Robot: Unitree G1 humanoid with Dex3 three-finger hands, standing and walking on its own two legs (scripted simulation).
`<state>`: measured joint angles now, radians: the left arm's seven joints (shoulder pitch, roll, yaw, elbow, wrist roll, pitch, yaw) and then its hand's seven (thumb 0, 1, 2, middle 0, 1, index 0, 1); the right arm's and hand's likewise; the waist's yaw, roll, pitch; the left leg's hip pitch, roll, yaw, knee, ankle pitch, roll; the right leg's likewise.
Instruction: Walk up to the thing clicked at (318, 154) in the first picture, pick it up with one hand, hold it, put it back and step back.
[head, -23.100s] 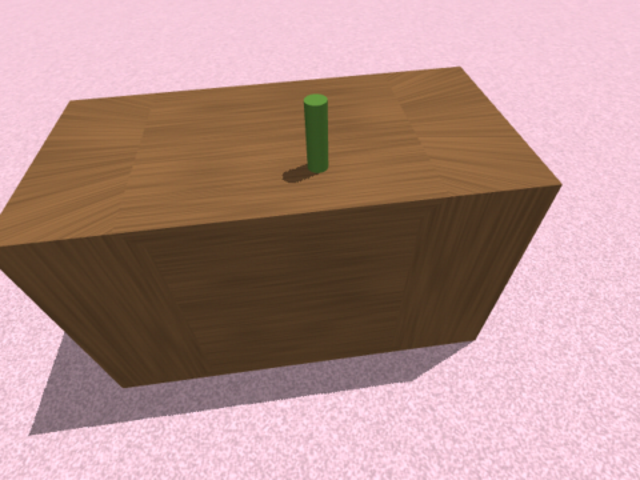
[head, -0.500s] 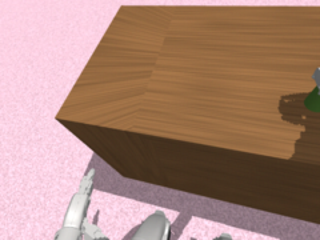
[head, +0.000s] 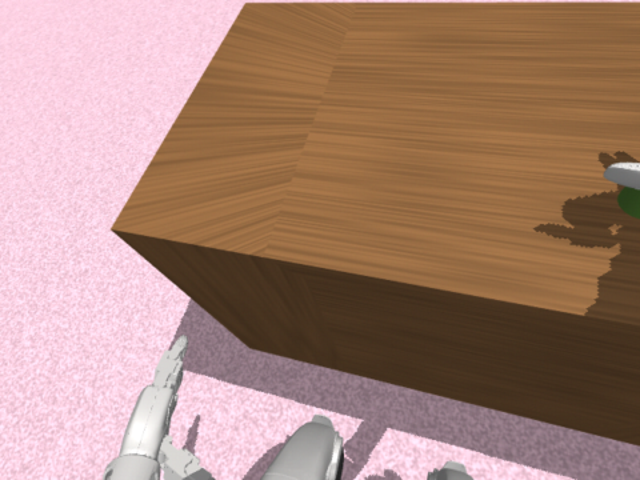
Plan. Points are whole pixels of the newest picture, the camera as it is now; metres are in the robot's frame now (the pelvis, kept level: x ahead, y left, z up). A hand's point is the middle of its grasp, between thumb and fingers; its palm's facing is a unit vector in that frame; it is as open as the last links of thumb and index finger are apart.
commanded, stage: withdraw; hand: right
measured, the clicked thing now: out of the picture +0.52 -0.26 +0.08
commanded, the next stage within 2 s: rise in 0.42 s
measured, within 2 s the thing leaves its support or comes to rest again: neither
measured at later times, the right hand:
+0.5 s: hand out of the picture +0.51 -0.31 +0.20, palm faces +0.31 +0.95 +0.00, open 17.6 cm
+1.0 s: hand out of the picture +0.43 -0.39 +0.20, palm faces +0.50 +0.79 -0.35, open 17.5 cm
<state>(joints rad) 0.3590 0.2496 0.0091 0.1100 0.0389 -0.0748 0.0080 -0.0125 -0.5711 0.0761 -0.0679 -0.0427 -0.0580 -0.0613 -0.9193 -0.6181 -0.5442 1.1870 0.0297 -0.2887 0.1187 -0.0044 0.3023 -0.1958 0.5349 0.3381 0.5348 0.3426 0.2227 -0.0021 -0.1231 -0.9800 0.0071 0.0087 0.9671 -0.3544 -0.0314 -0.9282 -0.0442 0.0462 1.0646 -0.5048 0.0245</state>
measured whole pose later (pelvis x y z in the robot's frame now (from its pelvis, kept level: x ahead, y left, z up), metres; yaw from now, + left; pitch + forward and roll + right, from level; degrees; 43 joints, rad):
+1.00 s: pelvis +0.04 +0.00 +0.05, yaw +0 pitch +12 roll +2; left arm 0.37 0.27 0.00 0.26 -0.04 -0.01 -0.04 -0.01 -0.50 0.06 -0.05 -0.05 -0.06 -0.05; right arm -0.59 -0.74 -0.48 0.90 -0.04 -0.02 0.06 -0.01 0.56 -0.05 0.06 0.05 0.06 0.06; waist 0.05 -0.04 -0.15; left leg -0.56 0.01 0.01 0.64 -0.28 -0.03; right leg -0.51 -0.05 0.03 0.73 -0.42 0.02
